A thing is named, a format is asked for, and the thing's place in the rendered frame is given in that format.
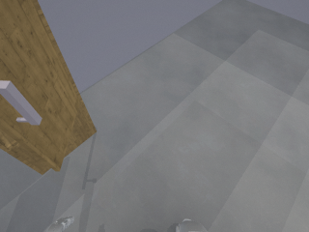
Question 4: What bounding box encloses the cupboard door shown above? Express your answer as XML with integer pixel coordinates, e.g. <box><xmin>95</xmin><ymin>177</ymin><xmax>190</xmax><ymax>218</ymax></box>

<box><xmin>0</xmin><ymin>0</ymin><xmax>80</xmax><ymax>172</ymax></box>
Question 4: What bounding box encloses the left robot hand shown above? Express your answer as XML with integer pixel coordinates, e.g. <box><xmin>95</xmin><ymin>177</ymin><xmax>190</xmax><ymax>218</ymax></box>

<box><xmin>46</xmin><ymin>217</ymin><xmax>74</xmax><ymax>232</ymax></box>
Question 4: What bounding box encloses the handle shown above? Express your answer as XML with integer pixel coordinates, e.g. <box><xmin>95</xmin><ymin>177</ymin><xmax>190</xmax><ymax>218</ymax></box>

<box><xmin>0</xmin><ymin>80</ymin><xmax>42</xmax><ymax>126</ymax></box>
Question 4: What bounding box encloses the right robot thigh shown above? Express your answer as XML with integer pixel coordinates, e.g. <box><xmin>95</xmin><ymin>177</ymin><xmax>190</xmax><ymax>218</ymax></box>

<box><xmin>176</xmin><ymin>220</ymin><xmax>208</xmax><ymax>232</ymax></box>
